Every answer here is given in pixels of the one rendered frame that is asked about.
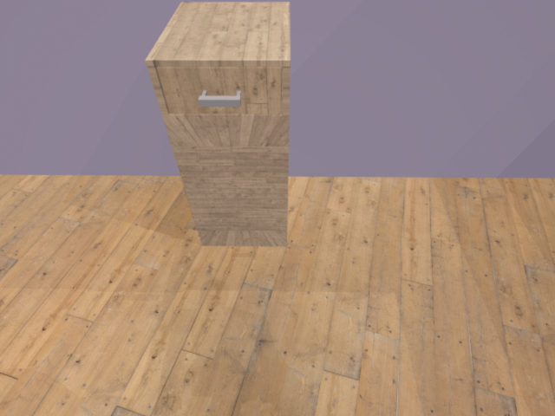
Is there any handle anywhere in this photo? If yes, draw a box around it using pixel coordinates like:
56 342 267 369
198 91 241 107

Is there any cabinet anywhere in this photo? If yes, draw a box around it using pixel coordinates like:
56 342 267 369
145 2 291 247

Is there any drawer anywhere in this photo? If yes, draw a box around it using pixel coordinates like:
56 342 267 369
157 67 282 114

